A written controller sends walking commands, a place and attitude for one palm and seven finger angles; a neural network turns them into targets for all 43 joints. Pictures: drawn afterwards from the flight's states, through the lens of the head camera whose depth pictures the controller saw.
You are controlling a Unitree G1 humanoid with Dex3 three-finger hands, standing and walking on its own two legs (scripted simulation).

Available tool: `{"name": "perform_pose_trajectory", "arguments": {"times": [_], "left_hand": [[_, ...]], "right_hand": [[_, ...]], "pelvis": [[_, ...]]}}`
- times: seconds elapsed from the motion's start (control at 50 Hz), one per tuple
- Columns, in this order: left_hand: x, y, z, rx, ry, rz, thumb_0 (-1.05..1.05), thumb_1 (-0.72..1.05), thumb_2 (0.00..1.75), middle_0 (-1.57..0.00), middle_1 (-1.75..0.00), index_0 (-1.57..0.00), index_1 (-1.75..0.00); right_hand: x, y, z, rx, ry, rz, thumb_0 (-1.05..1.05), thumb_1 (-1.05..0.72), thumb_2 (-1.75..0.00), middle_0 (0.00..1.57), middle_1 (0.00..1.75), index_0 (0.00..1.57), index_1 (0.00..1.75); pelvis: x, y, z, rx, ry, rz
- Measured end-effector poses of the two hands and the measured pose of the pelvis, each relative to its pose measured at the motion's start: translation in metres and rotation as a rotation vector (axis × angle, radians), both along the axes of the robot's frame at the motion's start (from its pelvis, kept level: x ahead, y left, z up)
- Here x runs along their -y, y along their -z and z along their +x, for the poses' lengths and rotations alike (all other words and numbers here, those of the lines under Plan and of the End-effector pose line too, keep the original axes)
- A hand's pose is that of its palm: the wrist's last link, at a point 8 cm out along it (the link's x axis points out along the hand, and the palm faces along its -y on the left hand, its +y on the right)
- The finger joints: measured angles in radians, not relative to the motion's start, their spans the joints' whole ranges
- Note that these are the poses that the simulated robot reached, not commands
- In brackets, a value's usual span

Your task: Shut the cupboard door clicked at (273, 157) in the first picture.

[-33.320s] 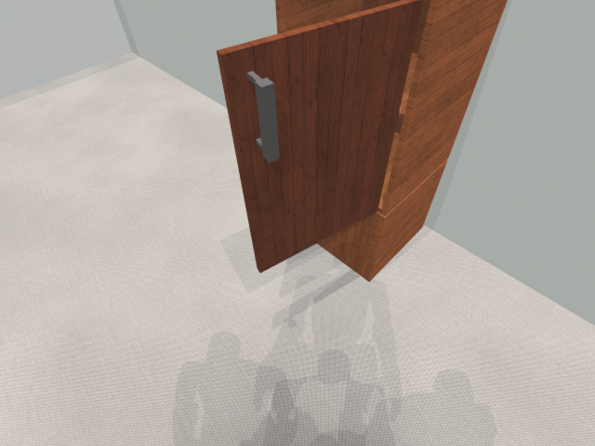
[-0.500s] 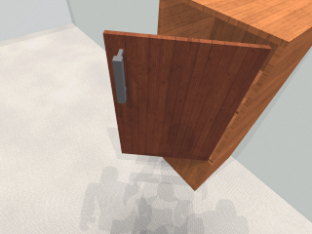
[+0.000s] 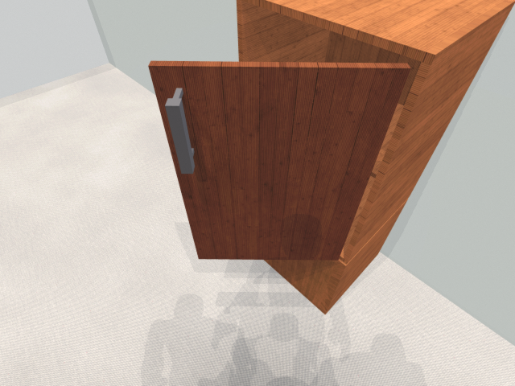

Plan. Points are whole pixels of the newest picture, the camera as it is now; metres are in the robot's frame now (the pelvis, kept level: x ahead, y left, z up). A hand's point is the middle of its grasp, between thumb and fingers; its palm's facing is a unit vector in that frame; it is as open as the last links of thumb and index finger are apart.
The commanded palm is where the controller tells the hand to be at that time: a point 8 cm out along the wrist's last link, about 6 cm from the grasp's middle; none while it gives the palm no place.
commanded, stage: look again from close up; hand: left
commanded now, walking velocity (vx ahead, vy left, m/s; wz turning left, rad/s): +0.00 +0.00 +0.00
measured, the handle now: (183, 132) +0.50 +0.16 +0.14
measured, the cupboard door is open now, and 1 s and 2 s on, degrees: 45 45 45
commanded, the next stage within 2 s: raise the hand and make a fist in 0.52 s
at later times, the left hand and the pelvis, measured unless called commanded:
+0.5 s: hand out of the picture +0.05 +0.20 -0.17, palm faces -0.03 -0.97 -0.24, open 7.4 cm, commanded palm none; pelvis +0.01 +0.00 +0.01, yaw -1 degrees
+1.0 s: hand (133, 369) +0.16 +0.19 -0.04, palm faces +0.06 -1.00 -0.01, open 6.4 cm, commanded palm +0.13 +0.25 -0.02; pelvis -0.01 -0.02 -0.07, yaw +2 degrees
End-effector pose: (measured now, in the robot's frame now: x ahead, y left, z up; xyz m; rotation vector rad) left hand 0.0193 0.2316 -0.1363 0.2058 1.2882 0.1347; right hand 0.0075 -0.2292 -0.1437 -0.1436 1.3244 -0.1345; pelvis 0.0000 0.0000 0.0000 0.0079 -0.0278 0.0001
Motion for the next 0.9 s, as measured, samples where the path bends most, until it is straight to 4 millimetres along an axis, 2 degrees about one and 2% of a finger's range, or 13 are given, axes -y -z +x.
{"name": "perform_pose_trajectory", "arguments": {"times": [0.18, 0.48, 0.64, 0.66, 0.68, 0.76, 0.8, 0.84, 0.9], "left_hand": [[-0.006, 0.001, 0.018, 0.021, 0.017, -0.004, 0.0, 0.9, 0.9, -0.2, -0.3, -0.2, -0.3], [-0.02, 0.0, 0.024, -0.011, 0.017, 0.008, 0.0, 0.9, 0.9, -0.2, -0.3, -0.2, -0.3], [-0.026, -0.002, 0.027, -0.017, 0.012, 0.027, 0.0, 0.9, 0.9, -0.2, -0.3, -0.2, -0.3], [-0.031, -0.007, 0.037, 0.051, -0.063, 0.022, 0.0, 0.9, 0.9, -0.2, -0.3, -0.21, -0.3], [-0.037, -0.021, 0.055, 0.193, -0.095, 0.039, 0.01, 0.9, 0.9, -0.21, -0.3, -0.21, -0.3], [-0.036, -0.106, 0.125, 0.796, -0.117, 0.06, 0.01, 0.91, 0.9, -0.22, -0.32, -0.22, -0.32], [-0.032, -0.135, 0.148, 1.035, -0.096, 0.033, 0.01, 0.91, 0.9, -0.24, -0.34, -0.24, -0.34], [-0.026, -0.148, 0.158, 1.208, -0.035, -0.016, 0.0, 0.91, 0.9, -0.26, -0.36, -0.26, -0.36], [-0.015, -0.139, 0.153, 1.323, 0.108, -0.095, 0.0, 0.91, 0.9, -0.3, -0.41, -0.3, -0.41]], "right_hand": [[0.011, -0.009, 0.008, 0.002, -0.005, -0.042, 0.0, -0.91, -0.9, 0.2, 0.3, 0.2, 0.3], [0.021, -0.02, 0.056, 0.071, -0.042, -0.084, 0.0, -0.91, -0.9, 0.2, 0.3, 0.2, 0.3], [0.021, -0.021, 0.073, 0.092, -0.052, -0.086, 0.0, -0.91, -0.9, 0.2, 0.3, 0.2, 0.3], [0.021, -0.023, 0.077, 0.13, -0.053, -0.102, 0.0, -0.91, -0.9, 0.2, 0.3, 0.2, 0.3], [0.022, -0.025, 0.081, 0.196, -0.05, -0.121, 0.0, -0.91, -0.9, 0.2, 0.3, 0.2, 0.3], [0.02, -0.035, 0.109, 0.471, -0.064, -0.114, 0.01, -0.91, -0.9, 0.2, 0.3, 0.2, 0.3], [0.018, -0.036, 0.125, 0.574, -0.08, -0.091, 0.01, -0.91, -0.9, 0.2, 0.3, 0.2, 0.3], [0.017, -0.036, 0.141, 0.654, -0.101, -0.072, 0.01, -0.91, -0.9, 0.2, 0.3, 0.2, 0.3], [0.018, -0.034, 0.162, 0.749, -0.14, -0.06, 0.01, -0.91, -0.9, 0.2, 0.3, 0.2, 0.3]], "pelvis": [[0.0, -0.002, 0.002, -0.005, 0.004, -0.005], [-0.003, -0.005, 0.012, -0.009, 0.01, -0.006], [-0.005, -0.006, 0.017, -0.012, 0.01, -0.011], [-0.004, -0.004, 0.016, -0.006, 0.002, -0.012], [-0.003, 0.0, 0.014, -0.006, -0.008, -0.008], [0.0, 0.012, 0.014, -0.031, -0.049, 0.006], [0.002, 0.019, 0.009, -0.068, -0.056, -0.002], [0.006, 0.03, 0.004, -0.115, -0.05, -0.005], [0.014, 0.05, -0.006, -0.178, -0.038, -0.003]]}}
